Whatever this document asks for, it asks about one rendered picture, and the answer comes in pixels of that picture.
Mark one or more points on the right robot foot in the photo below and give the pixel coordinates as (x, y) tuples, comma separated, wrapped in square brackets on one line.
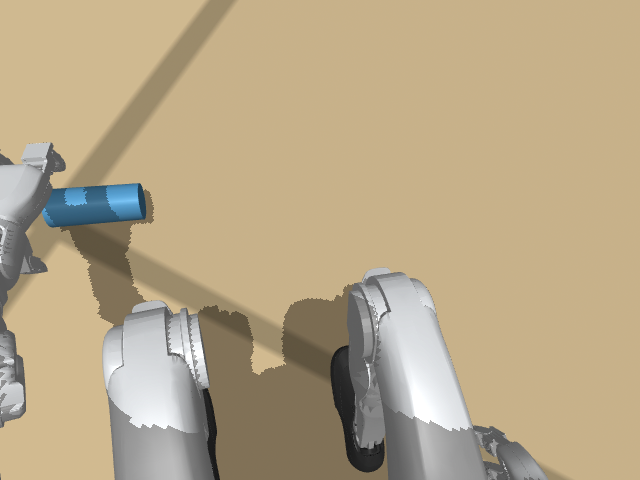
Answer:
[(363, 459)]

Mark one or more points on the left robot arm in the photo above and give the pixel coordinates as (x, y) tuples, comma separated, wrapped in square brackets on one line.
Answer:
[(13, 242)]

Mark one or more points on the right robot hand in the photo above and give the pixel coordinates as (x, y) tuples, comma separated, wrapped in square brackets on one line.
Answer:
[(515, 462)]

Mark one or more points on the can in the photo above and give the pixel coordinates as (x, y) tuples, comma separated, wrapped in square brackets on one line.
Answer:
[(95, 204)]

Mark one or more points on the left robot foot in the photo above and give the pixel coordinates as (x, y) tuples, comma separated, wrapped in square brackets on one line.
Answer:
[(212, 432)]

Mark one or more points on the left robot hand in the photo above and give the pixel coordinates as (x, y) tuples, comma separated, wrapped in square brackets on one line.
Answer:
[(25, 190)]

